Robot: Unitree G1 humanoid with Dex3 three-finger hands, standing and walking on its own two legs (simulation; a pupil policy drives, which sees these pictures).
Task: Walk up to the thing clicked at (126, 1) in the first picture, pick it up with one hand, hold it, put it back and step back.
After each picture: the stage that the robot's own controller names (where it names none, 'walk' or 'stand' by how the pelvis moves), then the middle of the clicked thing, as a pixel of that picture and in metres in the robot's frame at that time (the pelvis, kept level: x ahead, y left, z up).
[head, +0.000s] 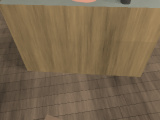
stand; out of the picture +1.03 -0.27 +0.02
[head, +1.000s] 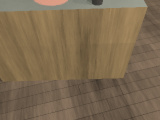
walk; out of the picture +0.95 -0.02 +0.05
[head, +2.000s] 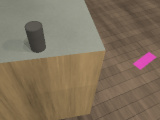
walk; (36, 37) +0.54 +0.22 +0.05
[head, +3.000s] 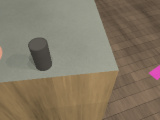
stand; (41, 55) +0.45 +0.19 +0.05
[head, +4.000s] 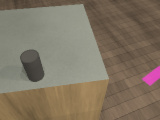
stand; (33, 66) +0.43 +0.21 +0.02
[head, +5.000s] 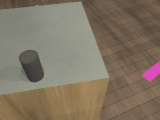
stand; (32, 66) +0.42 +0.22 +0.02
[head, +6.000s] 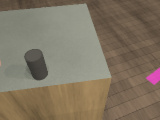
stand; (37, 65) +0.44 +0.20 +0.02
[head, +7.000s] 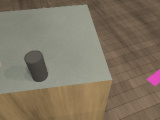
stand; (37, 66) +0.43 +0.20 +0.02
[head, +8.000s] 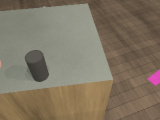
rise first; (37, 66) +0.43 +0.20 +0.02
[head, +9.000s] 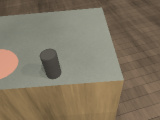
rise first; (51, 64) +0.45 +0.19 +0.02
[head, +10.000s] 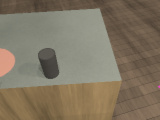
go down; (49, 64) +0.45 +0.17 +0.03
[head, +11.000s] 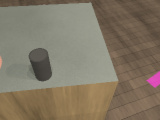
go down; (41, 65) +0.43 +0.17 +0.03
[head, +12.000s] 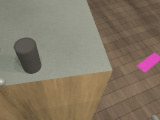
close in; (29, 56) +0.44 +0.18 +0.05
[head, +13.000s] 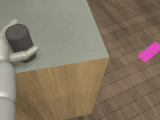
close; (22, 44) +0.46 +0.18 +0.08
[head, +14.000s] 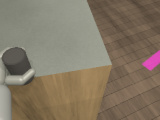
lift; (19, 67) +0.38 +0.20 +0.07
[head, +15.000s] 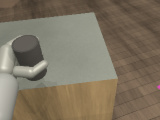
lift; (31, 59) +0.33 +0.16 +0.20
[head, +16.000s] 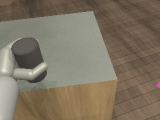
hold; (30, 61) +0.33 +0.16 +0.19
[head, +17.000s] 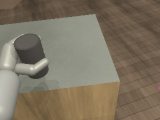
crouch; (33, 57) +0.34 +0.16 +0.20
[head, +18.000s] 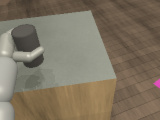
crouch; (28, 46) +0.39 +0.18 +0.20
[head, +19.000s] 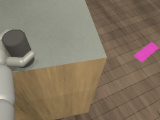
lower; (19, 49) +0.44 +0.19 +0.06
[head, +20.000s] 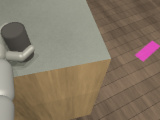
lower; (19, 43) +0.46 +0.18 +0.09
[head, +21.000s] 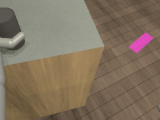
lower; (8, 30) +0.49 +0.19 +0.10
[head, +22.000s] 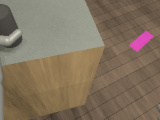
lower; (5, 27) +0.50 +0.20 +0.10
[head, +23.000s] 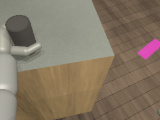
open; (23, 36) +0.47 +0.17 +0.09
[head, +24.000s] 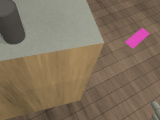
sink last; (9, 23) +0.49 +0.18 +0.10
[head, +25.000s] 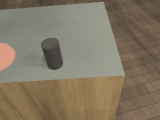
sink last; (52, 54) +0.47 +0.17 +0.06
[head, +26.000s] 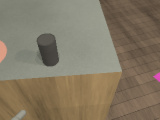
stand; (48, 50) +0.47 +0.16 +0.05
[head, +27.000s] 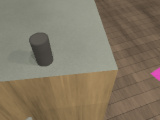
stand; (42, 50) +0.47 +0.18 +0.07
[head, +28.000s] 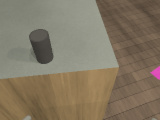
stand; (42, 47) +0.47 +0.18 +0.08
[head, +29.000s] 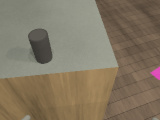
stand; (41, 46) +0.47 +0.18 +0.08
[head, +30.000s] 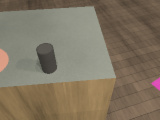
stand; (47, 58) +0.48 +0.18 +0.03
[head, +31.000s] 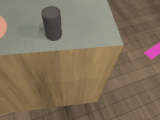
walk; (52, 24) +0.56 +0.12 +0.04
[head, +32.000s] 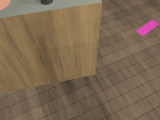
walk; out of the picture +0.82 +0.22 +0.05
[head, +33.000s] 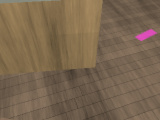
stand; out of the picture +1.10 +0.18 +0.04
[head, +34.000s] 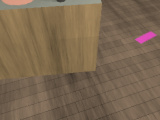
stand; out of the picture +1.09 +0.18 +0.02
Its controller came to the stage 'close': yes
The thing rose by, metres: 0.20
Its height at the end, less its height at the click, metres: +0.00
